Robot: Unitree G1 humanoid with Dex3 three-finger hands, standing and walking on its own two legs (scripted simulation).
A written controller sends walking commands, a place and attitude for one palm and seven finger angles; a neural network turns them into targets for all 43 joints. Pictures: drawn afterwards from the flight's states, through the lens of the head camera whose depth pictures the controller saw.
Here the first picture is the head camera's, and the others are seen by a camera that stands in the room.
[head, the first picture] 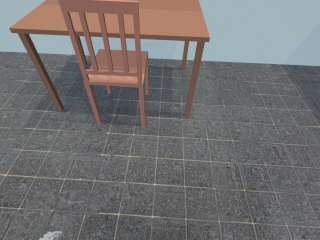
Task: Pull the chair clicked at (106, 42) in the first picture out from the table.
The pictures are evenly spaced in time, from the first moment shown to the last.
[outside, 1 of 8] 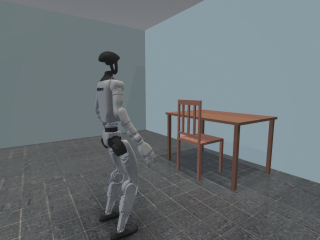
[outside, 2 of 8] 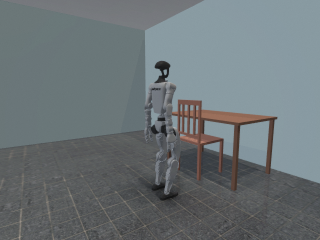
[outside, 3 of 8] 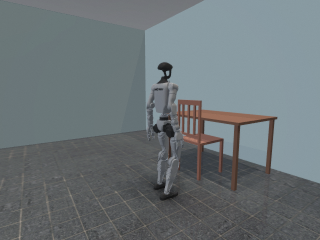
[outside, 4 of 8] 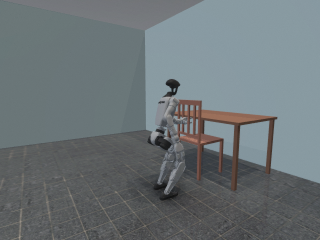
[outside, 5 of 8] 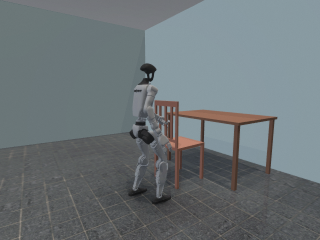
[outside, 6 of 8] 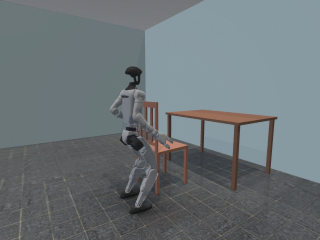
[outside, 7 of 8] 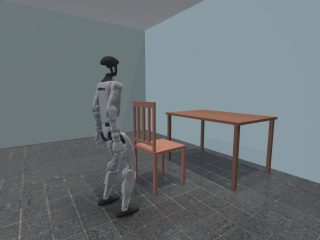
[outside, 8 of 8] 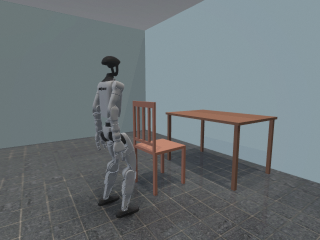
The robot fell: no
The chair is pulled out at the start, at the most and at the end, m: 0.00 0.62 0.62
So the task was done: yes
